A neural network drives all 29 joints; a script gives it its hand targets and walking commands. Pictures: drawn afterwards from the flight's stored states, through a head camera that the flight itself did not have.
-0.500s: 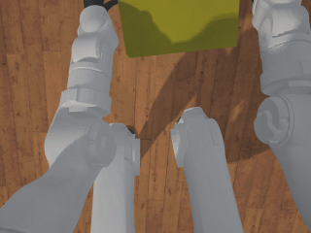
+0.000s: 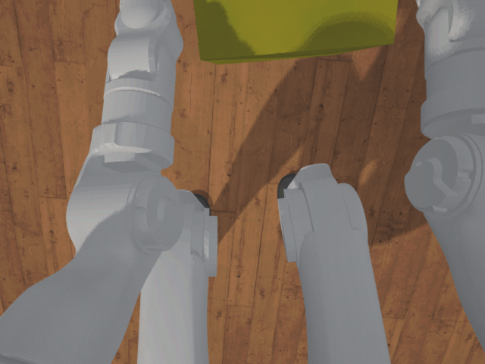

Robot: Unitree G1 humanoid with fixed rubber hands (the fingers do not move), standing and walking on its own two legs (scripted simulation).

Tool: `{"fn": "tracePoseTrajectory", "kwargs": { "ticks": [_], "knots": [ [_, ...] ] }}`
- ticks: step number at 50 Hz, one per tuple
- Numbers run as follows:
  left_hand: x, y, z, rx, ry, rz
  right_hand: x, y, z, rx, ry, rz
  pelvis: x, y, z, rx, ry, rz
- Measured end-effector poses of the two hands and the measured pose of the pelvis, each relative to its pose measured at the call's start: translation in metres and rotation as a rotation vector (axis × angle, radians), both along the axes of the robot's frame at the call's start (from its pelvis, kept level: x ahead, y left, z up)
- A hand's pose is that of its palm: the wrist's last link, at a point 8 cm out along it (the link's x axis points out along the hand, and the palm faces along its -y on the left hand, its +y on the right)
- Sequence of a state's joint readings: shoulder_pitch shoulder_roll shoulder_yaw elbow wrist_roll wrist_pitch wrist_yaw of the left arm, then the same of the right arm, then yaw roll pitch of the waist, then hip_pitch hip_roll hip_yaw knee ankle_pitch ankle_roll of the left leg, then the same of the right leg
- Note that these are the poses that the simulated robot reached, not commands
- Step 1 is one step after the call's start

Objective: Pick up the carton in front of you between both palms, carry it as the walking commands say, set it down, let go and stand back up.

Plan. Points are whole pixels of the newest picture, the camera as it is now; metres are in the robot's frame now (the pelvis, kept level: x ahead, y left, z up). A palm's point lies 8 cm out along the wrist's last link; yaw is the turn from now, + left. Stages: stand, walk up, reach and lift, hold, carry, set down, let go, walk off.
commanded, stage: set down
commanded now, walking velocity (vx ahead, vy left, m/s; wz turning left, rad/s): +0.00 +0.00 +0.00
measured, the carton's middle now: out of the picture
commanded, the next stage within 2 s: let go in 1.68 s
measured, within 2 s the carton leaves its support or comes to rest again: neither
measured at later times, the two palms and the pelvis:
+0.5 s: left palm (148, 16) +0.53 +0.04 -0.21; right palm out of the picture +0.49 -0.30 -0.21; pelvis +0.00 +0.00 -0.01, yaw -1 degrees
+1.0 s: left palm out of the picture +0.55 +0.03 -0.07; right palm out of the picture +0.50 -0.34 -0.07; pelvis -0.02 +0.00 +0.04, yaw -2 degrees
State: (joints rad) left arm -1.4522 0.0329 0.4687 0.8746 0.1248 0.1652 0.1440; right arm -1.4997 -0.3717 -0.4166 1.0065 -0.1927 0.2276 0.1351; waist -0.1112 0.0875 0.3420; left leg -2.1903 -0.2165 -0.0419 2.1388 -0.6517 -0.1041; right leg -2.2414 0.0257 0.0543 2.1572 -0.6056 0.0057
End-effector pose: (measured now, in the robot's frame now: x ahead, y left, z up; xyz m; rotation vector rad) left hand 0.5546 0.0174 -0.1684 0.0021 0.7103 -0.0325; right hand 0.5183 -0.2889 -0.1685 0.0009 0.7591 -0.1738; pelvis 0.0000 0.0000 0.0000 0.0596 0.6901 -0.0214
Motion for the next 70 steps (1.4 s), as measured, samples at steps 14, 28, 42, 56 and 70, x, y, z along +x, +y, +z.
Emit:
{"fn": "tracePoseTrajectory", "kwargs": {
  "ticks": [14, 28, 42, 56, 70],
  "knots": [
    [0.005, 0.001, -0.013, -0.017, -0.019, -0.013, 0.005, 0.000, -0.012, 0.016, -0.014, 0.002, 0.011, -0.001, -0.004, -0.002, 0.030, -0.001],
    [-0.022, 0.039, -0.041, 0.115, 0.052, -0.047, -0.044, -0.027, -0.049, -0.046, 0.042, -0.102, -0.005, 0.000, -0.013, -0.006, -0.070, -0.016],
    [-0.005, 0.014, 0.035, 0.090, -0.067, -0.014, -0.014, -0.045, 0.037, -0.028, -0.116, -0.083, -0.027, -0.003, -0.002, 0.014, -0.141, -0.047],
    [-0.002, 0.019, 0.131, 0.104, -0.060, 0.012, -0.017, -0.048, 0.130, -0.047, -0.098, -0.073, -0.012, -0.005, 0.075, 0.029, 0.023, -0.067],
    [-0.003, 0.023, 0.207, 0.105, -0.079, 0.010, -0.016, -0.059, 0.211, -0.050, -0.106, -0.073, 0.000, -0.007, 0.147, 0.022, 0.083, -0.075]
  ]
}}
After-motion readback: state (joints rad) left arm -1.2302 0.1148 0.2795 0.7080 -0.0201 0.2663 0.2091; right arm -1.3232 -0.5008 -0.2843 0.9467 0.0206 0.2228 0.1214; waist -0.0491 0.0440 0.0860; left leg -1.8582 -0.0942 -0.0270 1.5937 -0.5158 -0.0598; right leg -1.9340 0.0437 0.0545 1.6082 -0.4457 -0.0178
